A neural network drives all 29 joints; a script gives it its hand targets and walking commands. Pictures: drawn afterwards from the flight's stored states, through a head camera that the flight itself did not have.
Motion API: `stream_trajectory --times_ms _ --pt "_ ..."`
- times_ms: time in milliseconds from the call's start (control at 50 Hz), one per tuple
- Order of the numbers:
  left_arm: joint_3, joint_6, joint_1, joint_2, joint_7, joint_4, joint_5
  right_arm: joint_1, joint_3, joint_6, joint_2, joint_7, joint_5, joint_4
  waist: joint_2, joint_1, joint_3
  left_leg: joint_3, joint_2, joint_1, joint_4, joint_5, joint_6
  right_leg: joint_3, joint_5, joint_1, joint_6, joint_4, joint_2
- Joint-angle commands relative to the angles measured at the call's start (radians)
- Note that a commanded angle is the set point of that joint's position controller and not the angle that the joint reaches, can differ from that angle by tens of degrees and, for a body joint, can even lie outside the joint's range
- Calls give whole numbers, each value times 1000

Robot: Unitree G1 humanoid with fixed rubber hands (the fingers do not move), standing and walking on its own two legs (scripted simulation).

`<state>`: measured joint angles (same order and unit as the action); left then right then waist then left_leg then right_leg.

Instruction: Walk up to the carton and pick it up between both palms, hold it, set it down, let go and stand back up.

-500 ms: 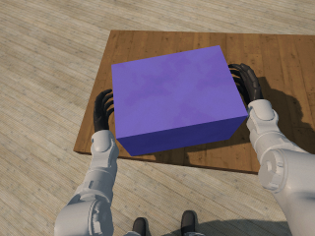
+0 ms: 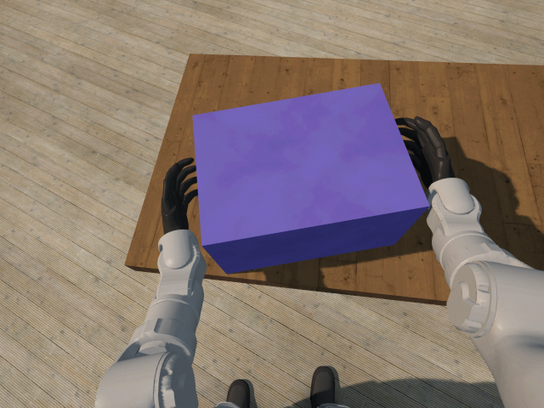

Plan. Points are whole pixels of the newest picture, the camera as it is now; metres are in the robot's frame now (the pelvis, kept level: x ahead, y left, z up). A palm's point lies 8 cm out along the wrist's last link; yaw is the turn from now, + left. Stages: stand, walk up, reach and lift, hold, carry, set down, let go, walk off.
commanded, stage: set down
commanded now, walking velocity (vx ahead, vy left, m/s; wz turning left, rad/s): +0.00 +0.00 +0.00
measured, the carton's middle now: (299, 183) +0.46 +0.02 -0.05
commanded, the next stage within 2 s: none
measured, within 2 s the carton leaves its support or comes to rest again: neither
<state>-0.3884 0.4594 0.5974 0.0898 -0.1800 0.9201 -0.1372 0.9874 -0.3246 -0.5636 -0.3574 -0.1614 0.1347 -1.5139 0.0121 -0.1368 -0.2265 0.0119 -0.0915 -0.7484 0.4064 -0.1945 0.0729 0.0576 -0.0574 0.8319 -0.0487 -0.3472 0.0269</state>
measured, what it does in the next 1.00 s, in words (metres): stands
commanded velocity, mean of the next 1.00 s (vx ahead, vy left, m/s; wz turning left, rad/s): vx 0.00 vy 0.00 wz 0.00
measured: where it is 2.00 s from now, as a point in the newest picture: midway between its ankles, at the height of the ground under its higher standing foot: outside the picture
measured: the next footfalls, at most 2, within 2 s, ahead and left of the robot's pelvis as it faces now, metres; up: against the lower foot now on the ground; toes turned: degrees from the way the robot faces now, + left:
none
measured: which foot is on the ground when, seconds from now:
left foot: down 0.00-1.00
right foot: down 0.00-1.00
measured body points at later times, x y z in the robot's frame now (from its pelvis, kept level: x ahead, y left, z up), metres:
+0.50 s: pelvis +0.00 +0.00 -0.01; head +0.15 -0.03 +0.41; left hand +0.39 +0.21 -0.02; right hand +0.50 -0.18 -0.02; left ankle -0.04 +0.17 -0.73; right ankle +0.03 -0.09 -0.73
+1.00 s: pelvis -0.02 -0.01 -0.03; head +0.12 -0.05 +0.40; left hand +0.37 +0.20 -0.02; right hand +0.48 -0.23 -0.02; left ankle -0.04 +0.17 -0.73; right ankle +0.03 -0.09 -0.73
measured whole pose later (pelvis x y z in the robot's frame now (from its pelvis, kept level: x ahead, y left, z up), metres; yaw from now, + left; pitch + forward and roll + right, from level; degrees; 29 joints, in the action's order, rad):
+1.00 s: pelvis -0.02 -0.01 -0.03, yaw -1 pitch +30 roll +1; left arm -0.04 0.24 0.66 -0.05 -0.17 0.92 0.20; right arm 0.94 0.24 -0.38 -0.56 -0.19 -0.50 -1.42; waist 0.01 -0.24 -0.25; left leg 0.02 -0.10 -0.90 0.70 -0.31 0.08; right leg 0.04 -0.18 1.01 -0.06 -0.67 0.03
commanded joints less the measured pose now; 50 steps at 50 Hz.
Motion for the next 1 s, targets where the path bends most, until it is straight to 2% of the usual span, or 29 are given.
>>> stream_trajectory --times_ms 0,60,80,120,160,180,200,240,260,280,320,360,380,460,520,540,580,600,620,660,700,720,740,800,840,860,900,940,980 --pt "175 -27 294 257 89 2 -89 301 143 25 313 -75 66 -25 -155 -18 -451 93 69 -2 -25 239 -64 -15 161 -647 29 -52 -8" --pt "217 -18 309 254 76 -46 -78 300 116 8 274 -57 48 -23 -113 24 -521 82 63 53 -3 273 -49 -9 171 -563 20 -48 -1" --pt "209 -18 310 195 66 -24 -52 312 132 9 203 -58 22 -10 -126 -6 -540 92 65 43 8 294 -50 -12 192 -587 21 -61 7" --pt "203 -16 316 134 55 -19 -41 315 119 11 148 -46 -2 -8 -133 8 -579 92 69 43 15 289 -49 -24 208 -591 24 -67 11" --pt "173 -14 304 139 46 -38 -55 345 142 15 143 -46 -25 11 -130 -38 -539 106 76 13 1 262 -52 -33 182 -624 35 -74 5" --pt "173 -15 310 122 41 -38 -29 341 160 21 145 -36 -52 3 -155 -30 -548 102 77 -4 11 267 -58 -45 207 -648 37 -82 1" --pt "172 -22 293 52 24 -17 -19 317 140 20 18 -22 -81 -24 -118 -27 -588 101 78 29 27 323 -37 -39 256 -632 24 -95 19" --pt "204 -37 344 100 11 -67 11 385 178 17 34 -17 -130 34 -105 -36 -645 93 74 86 43 354 -34 -30 232 -567 18 -90 28" --pt "192 -41 320 -13 0 -29 43 383 204 17 -85 -15 -182 38 -117 -71 -683 98 78 57 53 380 -30 -52 272 -586 20 -112 31" --pt "221 -36 341 55 2 -73 57 395 225 11 -39 -6 -210 43 -123 -38 -672 96 82 58 64 380 -20 -40 296 -606 31 -119 29" --pt "254 -45 331 7 -12 -60 88 382 247 10 -122 4 -265 13 -95 -41 -697 85 78 92 74 411 -9 -40 297 -571 24 -130 40" --pt "252 -75 322 -134 -35 -23 142 424 316 30 -276 19 -348 13 -143 -65 -744 97 81 82 110 448 -3 -52 347 -585 22 -151 59" --pt "270 -65 336 -45 -19 -16 158 457 359 34 -152 10 -358 37 -188 -66 -717 90 79 43 115 425 -16 -57 338 -600 37 -159 51" --pt "244 -63 308 -189 -5 66 212 432 404 33 -306 26 -445 11 -225 -84 -741 95 84 -30 144 437 -14 -80 438 -663 42 -222 43" --pt "275 -53 343 -197 -8 21 246 439 431 28 -311 31 -460 34 -244 -50 -813 87 86 -44 186 481 -11 -78 471 -685 38 -254 53" --pt "299 -59 288 -193 -14 -80 261 405 448 24 -372 20 -496 60 -233 -65 -870 80 72 13 198 573 -3 -78 554 -695 38 -279 68" --pt "329 -85 276 -191 -11 -83 276 365 469 53 -367 12 -533 45 -230 -39 -821 75 78 -10 198 508 -11 -85 500 -691 41 -267 62" --pt "338 -109 278 -177 -9 -72 285 359 470 75 -391 2 -547 -26 -218 -55 -736 69 74 6 188 460 -3 -80 386 -620 30 -253 62" --pt "302 -113 291 -213 -5 -48 284 384 523 88 -360 -4 -575 46 -273 -93 -737 84 75 -76 201 386 -23 -111 345 -665 41 -261 44" --pt "301 -143 282 -226 -3 -61 303 369 556 113 -372 -18 -618 104 -264 -111 -651 86 79 -71 183 353 -24 -116 307 -672 43 -249 39" --pt "317 -136 379 -240 -7 -5 323 437 557 128 -352 -35 -628 73 -227 -135 -607 88 74 -95 184 273 -26 -106 117 -533 31 -251 33" --pt "328 -132 331 -253 -3 -70 339 376 608 136 -323 -41 -645 148 -273 -129 -603 93 74 -140 228 284 -36 -133 149 -595 33 -268 29" --pt "351 -138 356 -232 -9 -160 334 370 563 133 -332 -41 -623 202 -263 -87 -698 78 82 -128 221 291 -33 -130 182 -639 36 -270 32" --pt "341 -149 418 -272 4 -46 354 401 561 164 -339 -44 -642 113 -224 -110 -642 93 88 -161 245 217 -35 -137 83 -553 28 -286 26" --pt "373 -165 205 -211 6 -194 343 258 587 149 -369 -49 -664 201 -248 -88 -725 56 82 -76 260 383 -27 -129 310 -687 29 -311 41" --pt "334 -162 262 -249 17 -109 341 314 586 142 -345 -39 -658 223 -268 -107 -725 67 89 -147 273 330 -37 -152 263 -674 44 -321 25" --pt "318 -191 325 -280 17 -29 337 360 533 155 -379 -26 -623 153 -315 -81 -662 72 93 -219 279 204 -59 -167 174 -611 51 -327 18" --pt "322 -201 236 -263 10 -171 322 236 539 146 -382 -30 -653 220 -264 -77 -657 68 99 -155 288 254 -44 -169 179 -661 45 -331 24" --pt "380 -181 344 -251 1 -197 354 322 500 133 -384 -32 -636 282 -210 -63 -712 57 93 -147 293 218 -30 -139 96 -560 33 -338 29"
